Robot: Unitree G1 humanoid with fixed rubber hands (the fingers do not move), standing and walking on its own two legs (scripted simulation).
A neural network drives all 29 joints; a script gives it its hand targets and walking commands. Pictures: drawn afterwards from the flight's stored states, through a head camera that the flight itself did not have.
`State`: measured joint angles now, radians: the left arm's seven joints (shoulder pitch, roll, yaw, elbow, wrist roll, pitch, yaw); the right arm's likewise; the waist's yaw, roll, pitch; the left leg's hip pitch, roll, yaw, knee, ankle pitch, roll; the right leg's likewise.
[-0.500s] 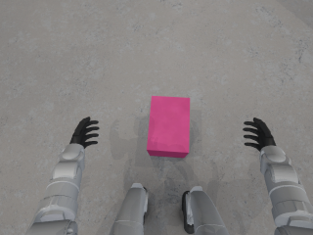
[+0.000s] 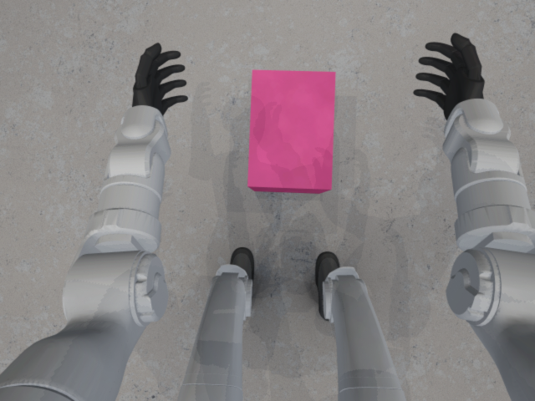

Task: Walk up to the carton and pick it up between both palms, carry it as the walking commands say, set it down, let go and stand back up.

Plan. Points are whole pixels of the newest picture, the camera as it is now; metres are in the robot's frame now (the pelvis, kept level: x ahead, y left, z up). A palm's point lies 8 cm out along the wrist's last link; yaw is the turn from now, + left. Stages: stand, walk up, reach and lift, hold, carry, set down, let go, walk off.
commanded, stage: reach and lift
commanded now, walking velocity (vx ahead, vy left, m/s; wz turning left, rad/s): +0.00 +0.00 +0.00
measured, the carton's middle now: (289, 139) +0.53 -0.01 -0.55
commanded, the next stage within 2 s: none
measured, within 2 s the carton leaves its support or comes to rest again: neither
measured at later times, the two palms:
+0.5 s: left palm (180, 109) +0.50 +0.18 -0.19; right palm (418, 107) +0.51 -0.20 -0.19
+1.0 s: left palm (204, 131) +0.51 +0.18 -0.35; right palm (382, 130) +0.51 -0.20 -0.35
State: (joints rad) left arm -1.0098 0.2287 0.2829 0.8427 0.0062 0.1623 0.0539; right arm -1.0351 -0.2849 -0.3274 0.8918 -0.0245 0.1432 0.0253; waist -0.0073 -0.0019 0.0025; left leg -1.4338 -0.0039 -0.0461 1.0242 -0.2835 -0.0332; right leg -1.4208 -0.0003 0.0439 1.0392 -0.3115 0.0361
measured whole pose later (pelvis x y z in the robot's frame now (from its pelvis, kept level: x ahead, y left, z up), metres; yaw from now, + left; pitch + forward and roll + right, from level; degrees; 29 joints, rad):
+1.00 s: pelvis -0.03 +0.00 -0.21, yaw +0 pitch +47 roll +0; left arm -1.27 0.29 0.21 0.97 -0.10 0.11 0.12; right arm -1.29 -0.33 -0.20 1.00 0.10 0.11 -0.08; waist 0.00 0.00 0.05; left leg -2.17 -0.03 -0.06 1.87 -0.52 -0.06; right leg -2.16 0.05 0.07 1.88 -0.55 0.06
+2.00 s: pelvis -0.05 +0.00 -0.30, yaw -1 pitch +37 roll +0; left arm -1.50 0.36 0.07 1.20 -0.24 0.02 0.12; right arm -1.52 -0.38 -0.06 1.21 0.23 0.03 -0.10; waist 0.00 0.01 0.39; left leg -2.28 -0.02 -0.06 2.17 -0.54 -0.06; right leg -2.27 0.03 0.05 2.19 -0.57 0.05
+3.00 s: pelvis -0.03 +0.00 -0.31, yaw +0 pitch +37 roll +1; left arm -1.45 0.26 0.24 1.07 -0.05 0.16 0.08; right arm -1.45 -0.26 -0.23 1.05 0.03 0.17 -0.06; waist 0.00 0.01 0.36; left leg -2.27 -0.05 -0.07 2.22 -0.60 -0.08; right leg -2.26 0.05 0.06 2.24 -0.62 0.05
